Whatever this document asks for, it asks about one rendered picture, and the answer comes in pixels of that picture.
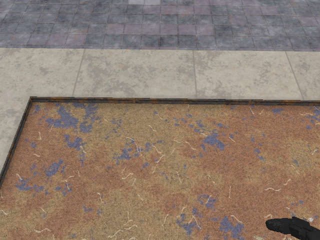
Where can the right robot hand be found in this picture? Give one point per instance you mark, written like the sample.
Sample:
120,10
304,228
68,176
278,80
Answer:
297,227

